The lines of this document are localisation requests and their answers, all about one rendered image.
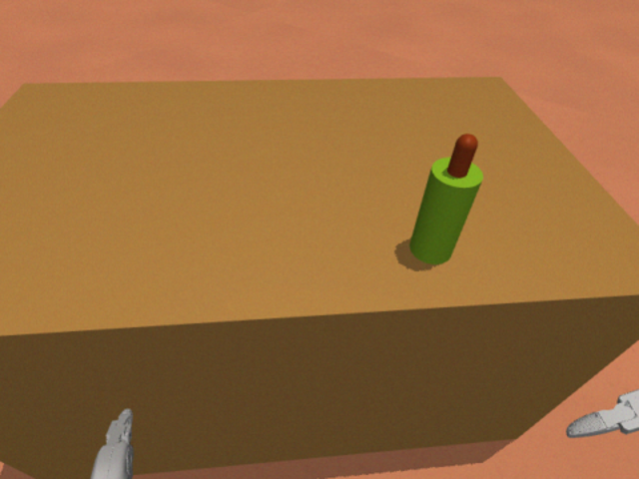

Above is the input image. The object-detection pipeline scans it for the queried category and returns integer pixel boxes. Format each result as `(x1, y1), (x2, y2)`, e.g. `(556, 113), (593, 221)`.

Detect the left robot hand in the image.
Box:
(91, 409), (134, 479)

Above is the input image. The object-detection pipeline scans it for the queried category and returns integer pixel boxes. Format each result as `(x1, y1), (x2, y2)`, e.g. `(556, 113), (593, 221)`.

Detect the bottle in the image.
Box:
(409, 134), (483, 264)

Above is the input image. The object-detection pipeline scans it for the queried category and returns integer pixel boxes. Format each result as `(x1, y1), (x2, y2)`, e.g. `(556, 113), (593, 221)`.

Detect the right robot hand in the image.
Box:
(566, 389), (639, 438)

